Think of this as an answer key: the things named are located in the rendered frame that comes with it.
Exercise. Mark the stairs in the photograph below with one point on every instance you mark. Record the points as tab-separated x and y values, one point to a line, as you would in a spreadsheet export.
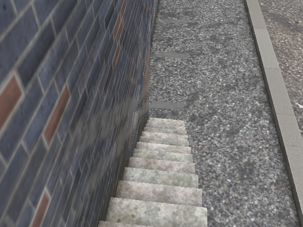
159	187

